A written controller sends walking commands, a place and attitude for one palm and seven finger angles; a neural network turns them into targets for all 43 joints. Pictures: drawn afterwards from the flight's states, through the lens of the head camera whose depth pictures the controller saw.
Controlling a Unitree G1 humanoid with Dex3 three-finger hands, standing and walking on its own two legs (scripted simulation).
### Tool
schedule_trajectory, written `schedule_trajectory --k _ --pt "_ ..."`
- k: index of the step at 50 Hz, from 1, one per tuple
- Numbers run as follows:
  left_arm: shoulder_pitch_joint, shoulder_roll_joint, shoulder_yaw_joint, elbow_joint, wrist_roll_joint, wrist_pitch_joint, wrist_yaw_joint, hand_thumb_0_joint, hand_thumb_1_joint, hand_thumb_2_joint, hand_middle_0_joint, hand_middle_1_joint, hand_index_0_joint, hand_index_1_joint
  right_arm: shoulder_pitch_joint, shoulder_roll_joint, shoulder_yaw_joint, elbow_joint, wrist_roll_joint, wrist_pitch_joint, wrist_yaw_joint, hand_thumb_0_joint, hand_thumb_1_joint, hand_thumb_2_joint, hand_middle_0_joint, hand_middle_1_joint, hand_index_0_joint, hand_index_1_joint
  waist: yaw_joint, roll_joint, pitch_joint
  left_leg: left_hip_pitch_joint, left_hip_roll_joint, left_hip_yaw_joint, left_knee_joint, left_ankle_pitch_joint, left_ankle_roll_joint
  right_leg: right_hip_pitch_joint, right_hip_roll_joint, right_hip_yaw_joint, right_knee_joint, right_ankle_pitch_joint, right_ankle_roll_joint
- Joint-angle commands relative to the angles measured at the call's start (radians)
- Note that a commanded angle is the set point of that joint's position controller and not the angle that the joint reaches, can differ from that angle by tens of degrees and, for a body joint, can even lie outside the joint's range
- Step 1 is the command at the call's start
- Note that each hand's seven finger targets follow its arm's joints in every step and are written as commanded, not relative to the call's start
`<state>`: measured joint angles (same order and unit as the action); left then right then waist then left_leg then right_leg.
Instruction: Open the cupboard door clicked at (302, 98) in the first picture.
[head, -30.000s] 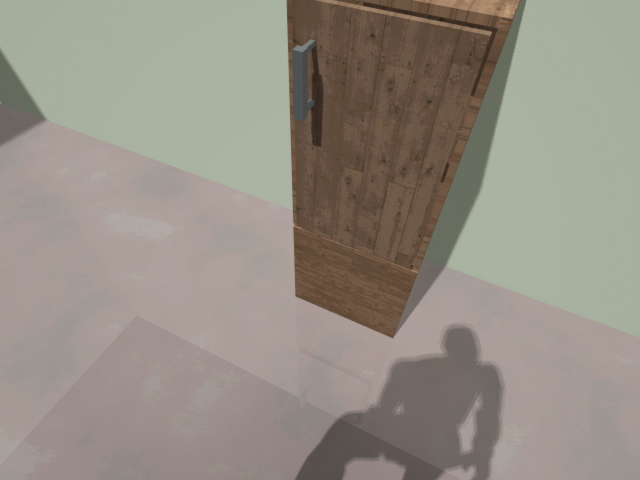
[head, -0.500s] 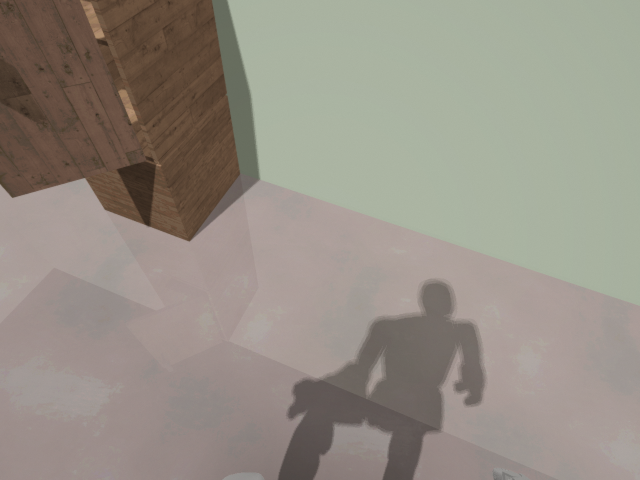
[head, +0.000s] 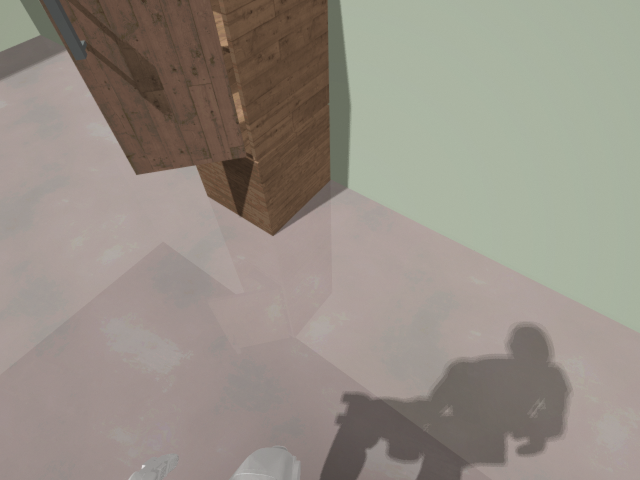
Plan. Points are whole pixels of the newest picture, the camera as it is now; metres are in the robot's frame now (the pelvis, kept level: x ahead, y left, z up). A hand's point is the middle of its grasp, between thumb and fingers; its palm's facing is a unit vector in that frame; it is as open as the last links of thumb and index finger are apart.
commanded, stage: turn to face it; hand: left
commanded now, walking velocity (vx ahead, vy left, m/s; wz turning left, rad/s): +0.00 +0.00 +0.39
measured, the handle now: (66, 21) +0.94 +0.57 +0.12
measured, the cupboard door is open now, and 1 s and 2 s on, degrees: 49 49 49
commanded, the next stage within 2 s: take the last steps up to it in 0.28 s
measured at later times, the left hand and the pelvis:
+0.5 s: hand out of the picture +0.02 +0.24 -0.16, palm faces +0.22 -0.95 -0.23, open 7.4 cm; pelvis +0.00 +0.03 +0.00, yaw +10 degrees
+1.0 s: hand out of the picture +0.01 +0.28 -0.19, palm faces +0.31 -0.94 -0.15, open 7.4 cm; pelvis +0.10 +0.12 -0.01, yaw +15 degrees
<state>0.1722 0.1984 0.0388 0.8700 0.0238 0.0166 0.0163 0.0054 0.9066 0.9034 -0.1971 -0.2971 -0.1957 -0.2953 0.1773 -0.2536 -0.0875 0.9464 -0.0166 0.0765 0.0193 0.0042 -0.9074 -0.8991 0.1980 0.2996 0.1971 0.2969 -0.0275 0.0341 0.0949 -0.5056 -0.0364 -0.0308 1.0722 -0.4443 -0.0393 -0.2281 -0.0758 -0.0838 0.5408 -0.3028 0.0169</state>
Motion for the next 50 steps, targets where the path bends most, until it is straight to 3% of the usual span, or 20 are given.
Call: schedule_trajectory --k 1,5,9,11,12,19,25,26,27,28,30,32,34,40,42,43,44,45,46,50 --pt "0.029 0.177 0.044 -0.055 0.0 -0.027 0.016 0.0 0.9 0.9 -0.2 -0.3 -0.2 -0.3 -0.06 -0.045 -0.008 -0.092 0.003 -0.022 0.01 0.0 -0.9 -0.9 0.2 0.3 0.2 0.3 0.026 -0.247 -0.083 -0.042 0.051 0.046 0.0 0.005 -0.027 0.116 -0.232 0.083 -0.194 0.466 -0.112" --pt "0.106 0.217 0.059 -0.014 0.009 -0.027 0.013 0.0 0.9 0.9 -0.2 -0.3 -0.2 -0.3 -0.108 -0.014 0.012 -0.099 0.009 -0.038 0.009 0.0 -0.9 -0.9 0.2 0.3 0.2 0.3 0.072 -0.237 -0.115 0.063 0.038 0.114 -0.286 -0.025 -0.018 0.181 -0.266 0.068 -0.124 0.557 -0.122" --pt "0.089 0.213 0.061 0.004 -0.01 -0.019 0.003 0.0 0.9 0.9 -0.2 -0.3 -0.2 -0.3 0.007 -0.062 0.01 -0.057 0.006 -0.058 -0.001 0.0 -0.9 -0.9 0.2 0.3 0.2 0.3 0.005 -0.153 -0.152 0.361 0.042 0.101 -0.646 0.281 0.014 0.033 -0.216 -0.008 0.054 0.448 -0.022" --pt "0.056 0.102 0.03 -0.043 -0.021 -0.005 -0.002 0.0 0.9 0.9 -0.2 -0.3 -0.2 -0.3 0.111 -0.224 -0.029 -0.046 -0.004 -0.065 -0.021 0.0 -0.9 -0.9 0.2 0.3 0.2 0.3 -0.046 0.263 -0.217 0.529 0.423 -0.351 -0.706 0.83 0.226 -0.273 -0.042 -0.042 0.393 -0.342 0.079" --pt "0.015 0.118 0.032 -0.048 -0.015 0.008 0.005 0.0 0.9 0.9 -0.2 -0.3 -0.2 -0.3 0.13 -0.23 -0.027 -0.03 -0.009 -0.059 -0.031 0.0 -0.9 -0.9 0.2 0.3 0.2 0.3 -0.057 0.168 -0.212 0.473 0.445 -0.316 -0.688 0.808 0.282 -0.251 -0.044 0.045 0.499 -0.358 0.055" --pt "0.042 0.082 0.031 0.031 -0.011 0.019 -0.009 0.0 0.9 0.9 -0.2 -0.3 -0.2 -0.3 0.006 -0.135 0.007 -0.042 -0.011 -0.071 -0.053 0.0 -0.9 -0.9 0.2 0.3 0.2 0.3 0.011 0.103 -0.143 0.36 0.282 -0.162 -0.714 0.629 0.211 -0.194 -0.001 0.052 0.395 -0.173 0.042" --pt "0.146 0.079 0.033 0.072 0.0 -0.011 -0.026 0.0 0.9 0.9 -0.2 -0.3 -0.2 -0.3 -0.017 -0.125 0.005 -0.031 -0.007 -0.065 -0.035 0.0 -0.9 -0.9 0.2 0.3 0.2 0.3 0.062 0.085 -0.102 0.138 0.2 -0.18 -0.733 -0.051 0.166 0.106 0.061 -0.02 0.011 -0.061 0.018" --pt "0.206 0.1 0.042 0.088 0.004 -0.022 -0.023 0.0 0.9 0.9 -0.2 -0.3 -0.2 -0.3 -0.03 -0.094 0.008 -0.036 -0.003 -0.066 -0.031 0.0 -0.9 -0.9 0.2 0.3 0.2 0.3 0.094 -0.007 -0.088 0.029 0.131 -0.133 -0.627 -0.122 0.128 0.23 0.025 0.025 -0.117 -0.078 0.003" --pt "0.267 0.175 0.061 0.099 0.018 -0.031 -0.013 0.0 0.9 0.9 -0.2 -0.3 -0.2 -0.3 -0.041 -0.026 0.019 -0.058 0.008 -0.068 -0.024 0.0 -0.9 -0.9 0.2 0.3 0.2 0.3 0.129 -0.253 -0.048 -0.191 0.005 -0.008 -0.36 -0.158 0.067 0.322 -0.195 0.329 -0.294 -0.343 -0.074" --pt "0.286 0.237 0.071 0.09 0.012 -0.035 -0.003 0.0 0.9 0.9 -0.2 -0.3 -0.2 -0.3 -0.114 -0.037 0.018 -0.101 -0.002 -0.068 -0.013 0.0 -0.9 -0.9 0.2 0.3 0.2 0.3 0.158 -0.373 0.024 -0.265 -0.006 0.017 -0.097 -0.151 0.044 0.207 -0.409 0.614 -0.458 -0.493 -0.173" --pt "0.17 0.196 0.065 0.066 0.002 -0.051 0.002 0.0 0.9 0.9 -0.2 -0.3 -0.2 -0.3 -0.104 -0.063 0.003 -0.096 -0.013 -0.064 0.005 0.0 -0.9 -0.9 0.2 0.3 0.2 0.3 0.071 -0.168 0.063 -0.231 0.075 -0.038 0.038 0.018 0.039 0.081 -0.392 0.537 -0.477 -0.463 -0.192" --pt "0.121 0.134 0.043 0.069 0.0 -0.072 -0.002 0.0 0.9 0.9 -0.2 -0.3 -0.2 -0.3 -0.061 -0.054 0.002 -0.051 -0.013 -0.063 0.013 0.0 -0.9 -0.9 0.2 0.3 0.2 0.3 0.037 -0.257 0.06 -0.186 0.11 -0.03 0.046 0.142 0.022 0.061 -0.285 0.315 -0.431 -0.22 -0.129" --pt "0.143 0.115 0.038 0.083 -0.002 -0.084 -0.006 0.0 0.9 0.9 -0.2 -0.3 -0.2 -0.3 -0.041 -0.021 0.007 -0.038 -0.009 -0.064 0.021 0.0 -0.9 -0.9 0.2 0.3 0.2 0.3 0.037 -0.247 0.023 -0.118 0.103 0.026 -0.037 0.195 0.007 0.081 -0.233 0.166 -0.41 -0.037 -0.102" --pt "0.242 0.157 0.051 0.162 0.01 -0.084 -0.011 0.0 0.9 0.9 -0.2 -0.3 -0.2 -0.3 -0.078 0.045 0.026 -0.033 -0.002 -0.102 0.03 0.0 -0.9 -0.9 0.2 0.3 0.2 0.3 0.085 -0.203 -0.051 0.07 0.055 0.15 -0.455 0.144 0.015 0.167 -0.235 0.064 -0.284 0.161 -0.102" --pt "0.222 0.155 0.052 0.171 0.003 -0.073 -0.013 0.0 0.9 0.9 -0.2 -0.3 -0.2 -0.3 0.032 0.025 0.027 0.007 -0.006 -0.115 0.02 0.0 -0.9 -0.9 0.2 0.3 0.2 0.3 0.035 -0.186 -0.07 0.271 0.022 0.192 -0.595 0.218 0.023 0.072 -0.197 0.015 -0.196 0.116 -0.071" --pt "0.219 0.13 0.047 0.172 -0.001 -0.069 -0.018 0.0 0.9 0.9 -0.2 -0.3 -0.2 -0.3 0.125 -0.02 0.017 0.038 -0.008 -0.124 0.009 0.0 -0.9 -0.9 0.2 0.3 0.2 0.3 -0.006 -0.086 -0.11 0.434 0.029 0.163 -0.635 0.199 0.036 -0.012 -0.159 -0.016 -0.048 0.132 -0.049" --pt "0.229 0.073 0.037 0.151 -0.006 -0.064 -0.024 0.0 0.9 0.9 -0.2 -0.3 -0.2 -0.3 0.262 -0.12 -0.011 0.071 -0.015 -0.132 -0.006 0.0 -0.9 -0.9 0.2 0.3 0.2 0.3 -0.063 0.132 -0.201 0.628 0.231 -0.099 -0.666 0.16 0.105 -0.187 -0.066 -0.099 0.206 -0.026 -0.003" --pt "0.176 0.036 0.021 0.109 -0.009 -0.063 -0.025 0.0 0.9 0.9 -0.2 -0.3 -0.2 -0.3 0.38 -0.194 -0.029 0.092 -0.017 -0.127 -0.023 0.0 -0.9 -0.9 0.2 0.3 0.2 0.3 -0.101 0.262 -0.246 0.714 0.407 -0.365 -0.78 0.129 0.202 -0.364 0.017 -0.087 0.465 -0.305 0.017" --pt "0.099 0.032 0.022 0.079 -0.006 -0.06 -0.02 0.0 0.9 0.9 -0.2 -0.3 -0.2 -0.3 0.392 -0.199 -0.029 0.1 -0.019 -0.117 -0.038 0.0 -0.9 -0.9 0.2 0.3 0.2 0.3 -0.107 0.196 -0.182 0.662 0.454 -0.391 -0.823 0.126 0.248 -0.437 -0.01 -0.003 0.616 -0.298 -0.009" --pt "0.074 0.021 0.024 0.122 0.0 -0.048 -0.035 0.0 0.9 0.9 -0.2 -0.3 -0.2 -0.3 0.201 -0.054 0.019 0.076 -0.014 -0.144 -0.045 0.0 -0.9 -0.9 0.2 0.3 0.2 0.3 -0.008 0.103 -0.038 0.34 0.36 -0.154 -0.872 0.213 0.194 -0.362 -0.087 0.071 0.64 -0.061 -0.015"
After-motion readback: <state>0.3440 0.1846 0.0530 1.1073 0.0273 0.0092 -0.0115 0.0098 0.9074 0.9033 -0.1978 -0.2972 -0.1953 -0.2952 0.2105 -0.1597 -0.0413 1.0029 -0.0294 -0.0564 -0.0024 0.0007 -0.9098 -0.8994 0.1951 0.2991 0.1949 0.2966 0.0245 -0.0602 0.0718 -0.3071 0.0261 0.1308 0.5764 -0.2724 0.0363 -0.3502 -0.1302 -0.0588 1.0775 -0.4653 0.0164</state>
